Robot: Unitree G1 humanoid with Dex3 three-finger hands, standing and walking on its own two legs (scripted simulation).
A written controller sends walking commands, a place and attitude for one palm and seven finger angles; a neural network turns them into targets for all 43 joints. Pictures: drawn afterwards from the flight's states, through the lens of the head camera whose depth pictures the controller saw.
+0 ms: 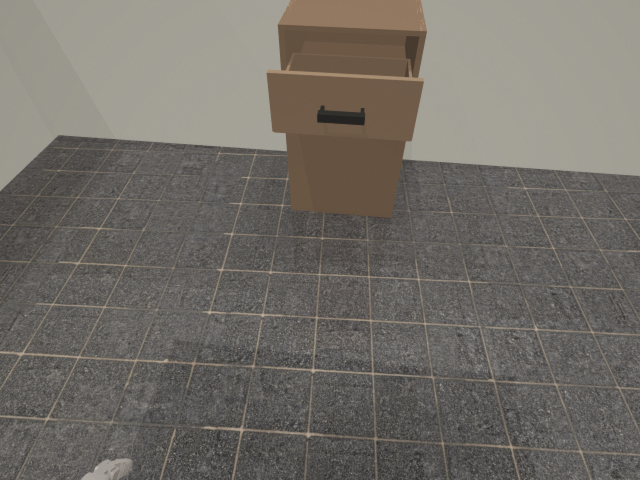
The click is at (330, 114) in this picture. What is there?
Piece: drawer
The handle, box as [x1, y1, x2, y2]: [317, 106, 364, 124]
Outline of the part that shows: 317,113 317,121 319,122 363,124 364,121 363,108 361,108 360,113 324,110 323,106 321,106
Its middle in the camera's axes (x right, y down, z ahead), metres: +0.06 -0.34 +1.07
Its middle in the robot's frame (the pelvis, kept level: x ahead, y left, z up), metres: +1.03 -0.01 -0.07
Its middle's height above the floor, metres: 0.69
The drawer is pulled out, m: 0.30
